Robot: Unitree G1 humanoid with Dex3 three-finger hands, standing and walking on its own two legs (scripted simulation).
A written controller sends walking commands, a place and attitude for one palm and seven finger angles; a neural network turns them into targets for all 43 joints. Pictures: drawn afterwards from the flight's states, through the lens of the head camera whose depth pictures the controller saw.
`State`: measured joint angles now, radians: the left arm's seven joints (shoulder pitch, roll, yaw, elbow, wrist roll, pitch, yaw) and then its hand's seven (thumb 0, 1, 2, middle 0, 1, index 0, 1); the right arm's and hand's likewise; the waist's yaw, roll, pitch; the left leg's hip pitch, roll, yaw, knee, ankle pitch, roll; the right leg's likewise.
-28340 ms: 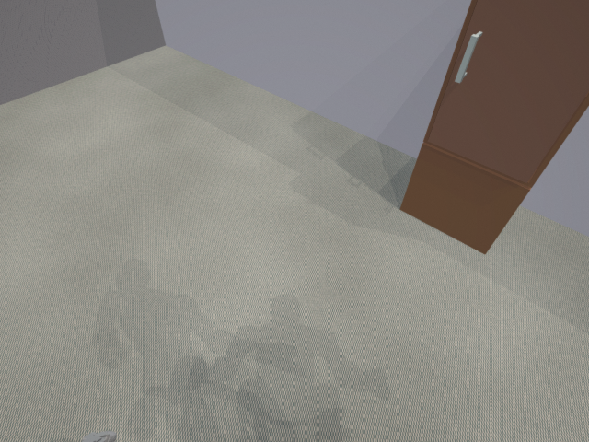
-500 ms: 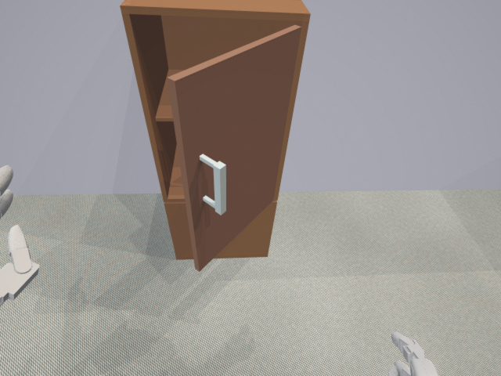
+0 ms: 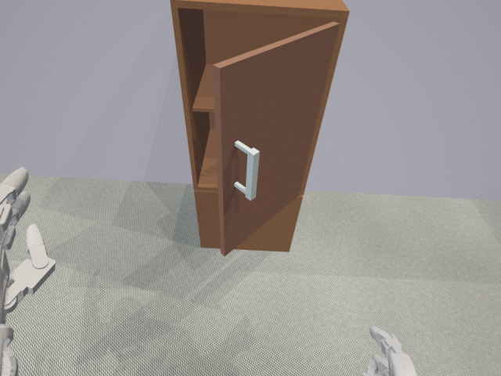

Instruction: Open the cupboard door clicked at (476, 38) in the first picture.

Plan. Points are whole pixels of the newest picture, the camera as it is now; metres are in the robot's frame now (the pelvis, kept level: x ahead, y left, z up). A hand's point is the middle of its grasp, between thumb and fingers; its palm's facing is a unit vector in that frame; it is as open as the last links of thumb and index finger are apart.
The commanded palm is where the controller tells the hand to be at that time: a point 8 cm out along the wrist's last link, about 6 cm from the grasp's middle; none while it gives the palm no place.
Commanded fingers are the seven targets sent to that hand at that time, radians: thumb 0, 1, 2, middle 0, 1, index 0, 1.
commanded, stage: let the arm hang, fingers relaxed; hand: left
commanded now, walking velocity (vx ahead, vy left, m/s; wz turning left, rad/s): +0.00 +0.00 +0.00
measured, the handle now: (245, 171) +0.54 +0.06 +0.01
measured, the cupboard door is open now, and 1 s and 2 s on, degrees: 47 47 47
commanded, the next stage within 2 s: look to check the result in 1.16 s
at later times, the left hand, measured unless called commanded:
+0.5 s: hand out of the picture -0.07 +0.12 -0.18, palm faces +0.07 -0.99 -0.09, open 7.3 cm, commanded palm none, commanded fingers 0.00 0.90 0.90 -0.20 -0.30 -0.20 -0.30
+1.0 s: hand out of the picture +0.00 +0.11 -0.18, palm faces +0.09 -0.98 -0.16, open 7.4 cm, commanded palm none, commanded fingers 0.00 0.90 0.90 -0.20 -0.30 -0.20 -0.30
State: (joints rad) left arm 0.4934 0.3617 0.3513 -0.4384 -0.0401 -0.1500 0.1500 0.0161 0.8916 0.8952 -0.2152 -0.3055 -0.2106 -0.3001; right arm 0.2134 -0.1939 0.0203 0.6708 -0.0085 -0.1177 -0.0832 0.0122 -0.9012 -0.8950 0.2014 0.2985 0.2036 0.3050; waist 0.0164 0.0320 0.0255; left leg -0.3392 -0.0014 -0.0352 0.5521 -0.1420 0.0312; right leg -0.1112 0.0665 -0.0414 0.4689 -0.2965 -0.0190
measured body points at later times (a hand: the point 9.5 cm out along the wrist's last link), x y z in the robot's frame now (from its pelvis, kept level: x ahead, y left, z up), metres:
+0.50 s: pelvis +0.01 -0.02 +0.00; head +0.03 +0.01 +0.45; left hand -0.07 +0.18 -0.16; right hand +0.01 -0.27 -0.14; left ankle +0.10 +0.08 -0.73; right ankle -0.03 -0.12 -0.73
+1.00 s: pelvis +0.03 -0.04 +0.00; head +0.02 -0.04 +0.45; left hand +0.00 +0.16 -0.16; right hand +0.00 -0.23 -0.17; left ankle +0.10 +0.08 -0.73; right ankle -0.03 -0.12 -0.73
